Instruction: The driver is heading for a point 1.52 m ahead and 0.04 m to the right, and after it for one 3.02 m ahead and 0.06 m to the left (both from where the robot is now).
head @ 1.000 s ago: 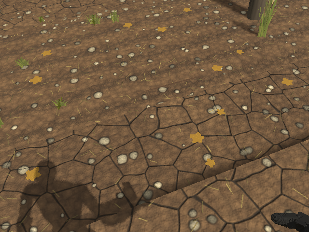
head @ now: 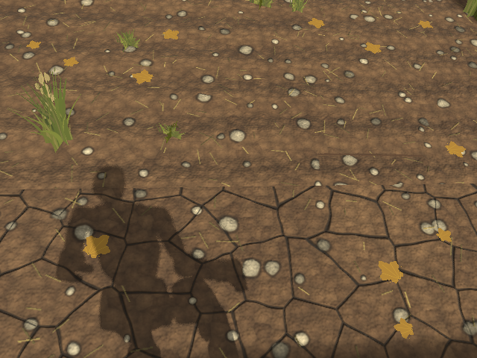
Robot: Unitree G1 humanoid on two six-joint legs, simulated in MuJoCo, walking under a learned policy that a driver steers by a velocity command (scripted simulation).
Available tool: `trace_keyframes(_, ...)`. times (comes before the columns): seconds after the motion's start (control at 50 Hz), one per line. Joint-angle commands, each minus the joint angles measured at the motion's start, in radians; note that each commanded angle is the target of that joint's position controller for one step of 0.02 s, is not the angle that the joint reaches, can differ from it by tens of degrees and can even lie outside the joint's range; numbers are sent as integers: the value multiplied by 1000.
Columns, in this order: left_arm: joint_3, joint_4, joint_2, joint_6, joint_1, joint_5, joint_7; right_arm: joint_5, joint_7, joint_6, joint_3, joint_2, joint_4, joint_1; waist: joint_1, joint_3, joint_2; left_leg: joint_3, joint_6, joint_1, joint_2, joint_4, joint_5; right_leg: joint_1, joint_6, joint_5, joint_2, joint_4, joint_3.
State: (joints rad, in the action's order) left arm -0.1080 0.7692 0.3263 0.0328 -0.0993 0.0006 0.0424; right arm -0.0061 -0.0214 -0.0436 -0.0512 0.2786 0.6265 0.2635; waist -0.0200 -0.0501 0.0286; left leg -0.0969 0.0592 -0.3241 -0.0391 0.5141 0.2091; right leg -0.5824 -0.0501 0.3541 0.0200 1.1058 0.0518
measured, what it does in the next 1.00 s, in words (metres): walks ahead: right foot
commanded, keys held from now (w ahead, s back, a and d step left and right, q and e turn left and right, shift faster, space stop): q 0.24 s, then e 0.18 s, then w+e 0.58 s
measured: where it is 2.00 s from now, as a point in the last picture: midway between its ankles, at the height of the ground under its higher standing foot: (256, 264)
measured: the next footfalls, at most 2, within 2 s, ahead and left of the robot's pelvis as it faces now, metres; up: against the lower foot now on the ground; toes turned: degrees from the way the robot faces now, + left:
right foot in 0.38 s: +0.10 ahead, -0.15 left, +0.00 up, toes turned +15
right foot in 1.04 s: +0.32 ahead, -0.18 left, +0.00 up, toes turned -12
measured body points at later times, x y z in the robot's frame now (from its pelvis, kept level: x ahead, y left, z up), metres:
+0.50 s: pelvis +0.04 -0.04 +0.00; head +0.05 -0.05 +0.45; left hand +0.12 +0.25 -0.11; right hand +0.21 -0.27 -0.11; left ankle +0.03 +0.08 -0.74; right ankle +0.06 -0.16 -0.74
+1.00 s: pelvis +0.19 -0.05 -0.01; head +0.22 -0.06 +0.43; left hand +0.43 +0.17 -0.10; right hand +0.13 -0.33 -0.14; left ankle +0.05 +0.09 -0.74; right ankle +0.29 -0.19 -0.71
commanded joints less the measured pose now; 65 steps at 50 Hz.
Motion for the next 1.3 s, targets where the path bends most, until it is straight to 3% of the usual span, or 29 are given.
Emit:
trace_keyframes(0.02,-11,-65,67,-18,30,-6,-2,10,-13,14,-44,170,-76,-10,4,127,-138,-292,137,228,224,-168,-281,-93,-16,-55,-13,23,59)
trace_keyframes(0.24,2,-64,76,-45,76,-14,-31,13,-17,-13,-61,215,-90,-10,-23,114,-189,-449,163,210,175,-147,-175,87,-24,0,21,-358,96)
trace_keyframes(0.32,16,-43,66,-50,23,-11,-52,4,-7,-15,-34,152,-88,-54,-9,149,-175,-415,151,175,173,-107,-282,249,-5,-23,-22,-471,59)
trace_keyframes(0.36,35,-26,19,-54,-23,9,-68,10,0,-9,-11,98,-60,-58,32,145,-146,-360,97,111,132,-102,-211,422,24,-238,-41,-714,41)
trace_keyframes(0.38,39,-27,36,-54,-20,25,-68,-2,2,1,-9,94,-31,1,7,142,-110,-311,52,89,96,-89,-112,481,50,-349,-75,-732,83)
trace_keyframes(0.4,37,-46,92,-51,-1,32,-66,-25,3,11,-13,106,-13,65,-44,131,10,-221,3,66,17,-13,57,486,100,-514,-161,-718,176)
trace_keyframes(0.42,42,-37,105,-49,51,29,-65,-28,6,17,-12,95,-19,101,-100,103,133,-127,-39,110,-19,-49,124,379,170,-407,-198,-737,223)
trace_keyframes(0.46,45,-33,88,-43,32,5,-58,-27,-2,21,-23,144,-23,-21,-20,66,127,-61,-65,149,-34,-18,127,308,154,33,-131,-801,245)
trace_keyframes(0.5,33,-14,156,-40,-49,-15,-48,-16,-6,30,-25,124,-46,-79,16,0,144,18,-64,59,-59,69,220,294,196,325,-160,-865,360)
trace_keyframes(0.58,25,-8,164,-36,-125,-24,-22,15,9,99,-30,100,-48,-114,49,-53,177,28,-49,-67,-14,86,221,359,263,341,-215,-891,514)
trace_keyframes(0.66,34,-52,112,-28,-48,-34,-13,22,17,130,-47,96,15,32,-45,28,125,27,-17,299,22,-122,46,182,197,213,-87,-787,410)
trace_keyframes(0.68,47,-74,65,-33,-22,-35,-15,11,9,128,-61,138,37,134,-89,66,28,-84,8,461,118,-139,154,29,151,204,-30,-638,329)
trace_keyframes(0.7,61,-100,14,-45,-13,-46,-19,-1,7,124,-76,193,55,208,-104,78,-168,-329,75,536,268,-257,346,-98,110,160,57,-387,169)
trace_keyframes(0.72,49,-121,60,-58,5,-54,-22,-8,14,123,-83,211,62,200,-94,-13,-236,-512,152,485,412,-321,371,-227,110,208,30,-236,143)
trace_keyframes(0.76,35,-85,86,-72,-53,-47,-34,6,5,127,-61,134,49,147,-52,-50,-136,-390,140,479,385,-322,256,-274,109,85,-41,-93,146)
trace_keyframes(0.84,36,-93,53,-76,-26,-32,-62,2,-1,118,-49,129,67,84,-43,-62,-141,-56,79,373,274,-339,-216,-205,87,-117,-89,-155,64)
trace_keyframes(0.92,63,-170,-7,-87,76,-23,-97,-1,2,114,-54,167,112,107,-62,-24,-129,110,88,270,240,-327,-339,-39,67,-286,-76,-325,-56)
trace_keyframes(0.98,48,-195,26,-74,57,-27,-104,20,5,114,-61,194,128,114,-32,-7,-147,167,86,240,260,-266,-426,80,93,-225,-39,-337,-118)
trace_keyframes(1.02,1,-134,103,-71,-174,-19,-107,9,-4,126,-62,199,88,-1,106,119,-120,240,64,207,279,-43,-847,312,148,-305,12,-183,-136)
trace_keyframes(1.04,-14,-108,122,-65,-315,-25,-104,32,-4,126,-65,216,79,-50,188,147,-145,234,36,139,269,141,-907,459,195,-210,17,-302,-102)
trace_keyframes(1.06,-37,-56,159,-62,-500,-28,-87,48,8,143,-54,196,78,-80,294,192,-71,230,7,-18,219,427,-727,716,228,-317,22,-429,-85)
trace_keyframes(1.08,-34,-52,226,-64,-437,-35,-73,13,34,158,-23,75,93,112,145,176,267,199,-32,-321,71,845,355,902,333,-388,-178,-524,223)
trace_keyframes(1.1,-7,-132,195,-79,-342,-35,-86,34,55,179,-13,91,107,225,69,299,254,14,-12,-422,28,941,435,870,467,-297,-334,-673,594)
trace_keyframes(1.12,-5,-127,148,-88,-311,-37,-103,83,54,175,-42,180,85,77,116,192,124,7,-3,-452,52,919,320,714,457,-148,-350,-815,606)
trace_keyframes(1.14,5,-131,125,-98,-241,-31,-115,85,42,157,-48,191,60,12,77,95,26,5,5,-442,88,871,244,578,422,-130,-336,-819,537)
trace_keyframes(1.16,22,-132,79,-110,-180,-30,-118,69,28,134,-47,174,70,15,38,46,-18,-11,-7,-391,124,812,182,455,396,-189,-323,-817,440)
trace_keyframes(1.2,32,-121,49,-131,-142,-20,-104,53,23,90,-43,137,89,58,-4,26,20,-49,-12,-306,163,692,121,344,350,-209,-283,-845,309)
trace_keyframes(1.26,17,-70,89,-158,-184,13,-81,19,30,88,-30,92,92,24,11,46,-25,-43,-18,-360,146,593,-59,403,320,-487,-262,-808,153)
trace_keyframes(1.3,18,-65,88,-172,-190,1,-48,39,51,113,-38,104,66,-82,26,-2,2,-45,-6,-368,118,310,-318,374,235,-295,-171,-831,-4)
